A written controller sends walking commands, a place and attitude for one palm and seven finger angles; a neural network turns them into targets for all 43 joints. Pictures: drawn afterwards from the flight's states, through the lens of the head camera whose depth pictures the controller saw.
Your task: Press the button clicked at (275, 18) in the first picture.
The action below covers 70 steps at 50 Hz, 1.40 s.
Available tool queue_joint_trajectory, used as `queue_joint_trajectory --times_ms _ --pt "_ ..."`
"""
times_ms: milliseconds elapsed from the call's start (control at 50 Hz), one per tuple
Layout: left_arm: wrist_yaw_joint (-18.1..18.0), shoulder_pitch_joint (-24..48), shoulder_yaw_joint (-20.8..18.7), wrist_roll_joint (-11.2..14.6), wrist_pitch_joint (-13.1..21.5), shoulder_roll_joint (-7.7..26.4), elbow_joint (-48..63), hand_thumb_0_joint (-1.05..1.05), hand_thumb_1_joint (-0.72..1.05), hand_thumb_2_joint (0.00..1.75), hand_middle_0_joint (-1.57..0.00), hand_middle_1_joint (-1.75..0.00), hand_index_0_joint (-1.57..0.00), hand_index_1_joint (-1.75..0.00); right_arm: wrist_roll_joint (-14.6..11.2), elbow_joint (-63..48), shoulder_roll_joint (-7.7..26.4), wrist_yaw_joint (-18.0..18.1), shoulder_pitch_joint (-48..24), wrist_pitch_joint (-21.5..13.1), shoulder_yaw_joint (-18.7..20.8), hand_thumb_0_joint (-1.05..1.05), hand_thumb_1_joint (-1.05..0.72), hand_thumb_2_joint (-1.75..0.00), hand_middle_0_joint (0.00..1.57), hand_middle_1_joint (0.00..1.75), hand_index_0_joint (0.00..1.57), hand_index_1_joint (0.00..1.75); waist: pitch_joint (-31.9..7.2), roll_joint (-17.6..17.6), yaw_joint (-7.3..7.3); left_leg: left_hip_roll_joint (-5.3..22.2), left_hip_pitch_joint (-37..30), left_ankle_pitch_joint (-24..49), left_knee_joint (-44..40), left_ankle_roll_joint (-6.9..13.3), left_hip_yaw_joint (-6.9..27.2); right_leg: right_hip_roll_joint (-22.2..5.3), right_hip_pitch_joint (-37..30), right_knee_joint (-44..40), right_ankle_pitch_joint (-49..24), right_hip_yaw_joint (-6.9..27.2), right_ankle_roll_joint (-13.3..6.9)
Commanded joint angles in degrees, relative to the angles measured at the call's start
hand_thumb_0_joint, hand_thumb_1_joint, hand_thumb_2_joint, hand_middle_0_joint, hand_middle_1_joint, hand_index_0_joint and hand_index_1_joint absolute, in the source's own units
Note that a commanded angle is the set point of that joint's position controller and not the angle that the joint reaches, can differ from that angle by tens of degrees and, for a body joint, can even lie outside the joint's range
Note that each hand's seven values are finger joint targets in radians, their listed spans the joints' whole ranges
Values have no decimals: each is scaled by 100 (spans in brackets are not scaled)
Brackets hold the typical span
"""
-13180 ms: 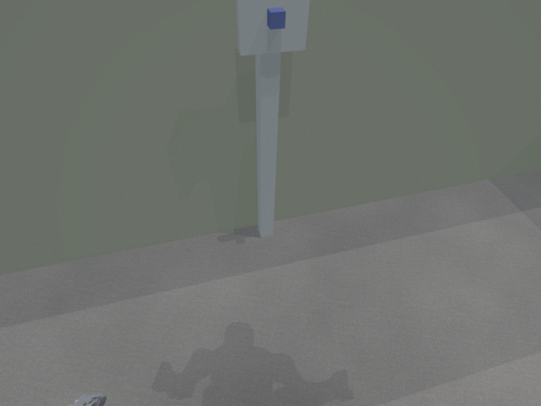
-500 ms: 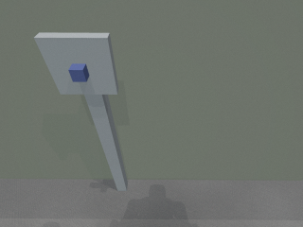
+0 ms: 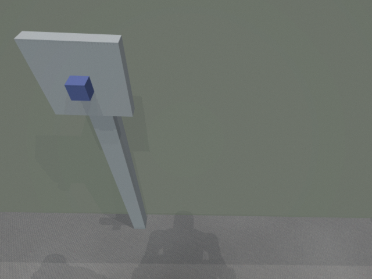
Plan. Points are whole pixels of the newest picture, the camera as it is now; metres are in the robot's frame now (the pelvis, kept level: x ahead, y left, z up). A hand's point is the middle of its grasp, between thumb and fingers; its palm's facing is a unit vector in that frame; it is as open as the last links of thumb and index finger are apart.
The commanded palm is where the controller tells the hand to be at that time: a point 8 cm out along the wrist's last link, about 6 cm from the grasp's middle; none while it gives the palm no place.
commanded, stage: come to a stop and stand still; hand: left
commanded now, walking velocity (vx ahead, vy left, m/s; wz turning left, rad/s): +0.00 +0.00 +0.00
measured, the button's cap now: (80, 87) +0.43 +0.25 +0.19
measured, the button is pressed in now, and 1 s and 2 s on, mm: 0 0 0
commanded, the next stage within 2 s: look again from close up in 0.30 s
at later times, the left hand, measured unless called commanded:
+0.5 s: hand out of the picture +0.02 +0.18 -0.17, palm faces +0.00 -0.98 -0.20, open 7.4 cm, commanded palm none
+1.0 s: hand out of the picture +0.00 +0.17 -0.17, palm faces +0.01 -0.98 -0.19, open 7.4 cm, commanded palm none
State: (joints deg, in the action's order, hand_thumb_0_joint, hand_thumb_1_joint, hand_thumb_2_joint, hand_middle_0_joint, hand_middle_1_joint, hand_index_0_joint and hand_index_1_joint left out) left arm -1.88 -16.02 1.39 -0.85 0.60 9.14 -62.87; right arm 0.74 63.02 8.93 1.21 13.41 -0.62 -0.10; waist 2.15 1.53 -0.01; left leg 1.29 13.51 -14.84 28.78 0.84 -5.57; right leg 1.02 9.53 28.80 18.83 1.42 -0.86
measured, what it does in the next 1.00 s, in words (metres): stands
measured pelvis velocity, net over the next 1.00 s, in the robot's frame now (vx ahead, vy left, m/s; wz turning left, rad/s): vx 0.01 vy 0.00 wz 0.00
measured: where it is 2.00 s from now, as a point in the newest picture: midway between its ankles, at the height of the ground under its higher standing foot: outside the picture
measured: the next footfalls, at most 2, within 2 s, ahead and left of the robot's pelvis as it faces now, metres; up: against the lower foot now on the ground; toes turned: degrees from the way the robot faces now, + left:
none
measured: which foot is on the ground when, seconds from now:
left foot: down 0.00-1.00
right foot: down 0.00-1.00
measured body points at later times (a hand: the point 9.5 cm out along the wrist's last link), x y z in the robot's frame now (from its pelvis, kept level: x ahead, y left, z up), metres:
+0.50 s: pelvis +0.01 +0.00 +0.00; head +0.02 +0.00 +0.45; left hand +0.02 +0.23 -0.16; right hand +0.03 -0.23 -0.15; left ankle +0.01 +0.11 -0.74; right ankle -0.04 -0.11 -0.74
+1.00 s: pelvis +0.01 +0.00 +0.00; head +0.02 +0.00 +0.45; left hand +0.00 +0.22 -0.16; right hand +0.02 -0.23 -0.15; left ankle +0.01 +0.11 -0.74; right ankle -0.04 -0.11 -0.74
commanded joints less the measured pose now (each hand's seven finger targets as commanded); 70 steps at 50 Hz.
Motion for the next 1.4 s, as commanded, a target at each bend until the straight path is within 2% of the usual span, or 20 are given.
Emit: queue_joint_trajectory --times_ms 0,140,380,500,700,880,940,980,1020,1120,1140,1160,1180,1200,1220,1240,1260,1280,1320,1380 --pt "-44 -386 -176 -9 108 656 164 0 90 90 -20 -30 -20 -30 -18 -145 610 47 236 -119 135 0 -90 -90 20 30 20 30 -89 -159 7 539 -482 1203 -404 135 574 -574 335 -520 -1644 490 -149" --pt "-43 -296 -191 0 112 711 180 0 90 90 -20 -30 -20 -30 -11 -121 665 57 193 -118 129 0 -90 -90 20 30 20 30 -153 -129 7 554 -597 1414 -448 118 566 -608 247 -536 -1862 447 -146" --pt "-36 -224 -204 -3 101 757 188 0 90 90 -20 -30 -20 -30 -8 -59 705 48 156 -104 120 0 -90 -90 20 30 20 30 -7 -96 17 556 -583 1184 -631 114 601 -617 268 -673 -1559 441 -139" --pt "-42 -275 -207 -5 118 768 172 0 90 90 -20 -30 -20 -30 -16 -36 720 57 167 -109 123 0 -90 -90 20 30 20 30 -100 -88 12 558 -683 1403 -566 115 594 -628 191 -684 -1812 454 -144" --pt "-38 -341 -190 -9 103 707 103 0 90 90 -20 -30 -20 -30 -18 11 701 55 176 -96 114 0 -90 -90 20 30 20 30 99 -123 18 560 -618 1107 -687 110 611 -601 312 -790 -1434 490 -142" --pt "-35 -389 -190 -3 116 690 73 0 90 90 -20 -30 -20 -30 -12 33 692 54 200 -105 123 0 -90 -90 20 30 20 30 39 -120 16 565 -647 1027 -745 99 611 -616 335 -812 -1367 509 -152" --pt "-38 -406 -197 -4 126 694 76 0 90 90 -20 -30 -20 -30 -15 48 690 58 198 -110 124 0 -90 -90 20 30 20 30 50 -108 21 566 -643 1150 -695 95 592 -626 305 -796 -1552 511 -158" --pt "-45 -259 -261 -8 144 953 187 0 90 90 -20 -30 -20 -30 -29 -55 928 68 75 -125 197 0 -90 -90 20 30 20 30 18 -167 39 585 -653 1597 -691 115 635 -690 298 -704 -2024 572 -196" --pt "-87 -382 -246 -1 84 727 226 0 90 90 -20 -30 -20 -30 -23 -104 660 70 156 -70 169 0 -90 -90 20 30 20 30 -122 -200 47 596 -695 2090 -520 66 555 -755 266 -498 -2448 572 -171" --pt "-118 -382 -351 -24 -12 833 429 0 90 90 -20 -30 -20 -30 7 -378 721 56 127 83 286 0 -90 -90 20 30 20 30 -330 -71 64 577 -545 1923 -143 17 450 -863 349 -220 -2541 726 -248" --pt "-294 -723 -301 -12 89 796 414 0 90 90 -20 -30 -20 -30 -102 -912 805 27 -420 2 289 0 -90 -90 20 30 20 30 -219 -125 131 604 -313 1683 919 -103 224 -1151 447 -521 -4498 1010 26" --pt "-258 -337 -370 -42 145 1187 781 0 90 90 -20 -30 -20 -30 -73 -1009 493 -59 63 91 275 0 -90 -90 20 30 20 30 -517 513 -99 134 411 -362 870 -62 289 -1393 -28 -415 -3457 1298 -321" --pt "-235 -188 -363 -55 169 1079 884 0 90 90 -20 -30 -20 -30 -50 -1045 471 -73 98 100 261 0 -90 -90 20 30 20 30 -590 611 -94 124 395 -657 735 -53 334 -1399 60 -408 -2684 1322 -578" --pt "-215 73 -355 -51 180 1040 982 0 90 90 -20 -30 -20 -30 -21 -1033 446 -89 229 87 247 0 -90 -90 20 30 20 30 -664 91 -222 76 23 -335 275 -46 351 -1236 253 -316 -2011 1082 -584" --pt "-182 79 -325 -13 200 994 1016 0 90 90 -20 -30 -20 -30 1 -1005 499 -98 288 34 234 0 -90 -90 20 30 20 30 -578 -165 -233 157 -275 188 35 2 467 -933 516 -172 -1594 886 -447" --pt "-156 72 -283 -1 163 901 994 0 90 90 -20 -30 -20 -30 23 -1005 617 -90 269 1 229 0 -90 -90 20 30 20 30 -366 -384 -173 374 -299 485 -69 93 654 -672 765 -169 -888 664 -316" --pt "-138 23 -258 -18 107 834 963 0 90 90 -20 -30 -20 -30 36 -1012 696 -87 229 -19 219 0 -90 -90 20 30 20 30 -156 -608 -109 514 -90 350 -265 194 894 -440 771 -169 -212 461 -229" --pt "-116 -62 -222 -32 68 779 895 0 90 90 -20 -30 -20 -30 39 -1020 763 -85 169 -21 210 0 -90 -90 20 30 20 30 87 -537 -51 579 147 -166 -468 260 1021 -291 778 -191 291 331 -179" --pt "-79 -158 -195 -56 36 691 825 0 90 90 -20 -30 -20 -30 69 -1024 859 -86 191 -8 212 0 -90 -90 20 30 20 30 299 -287 -16 626 431 -1019 -738 325 1211 -179 768 -91 652 215 -176" --pt "-25 -241 -193 -63 -9 687 821 0 90 90 -20 -30 -20 -30 85 -1041 1002 -89 146 23 237 0 -90 -90 20 30 20 30 556 -433 14 746 690 -2011 -1198 376 1443 -89 946 112 815 77 -156"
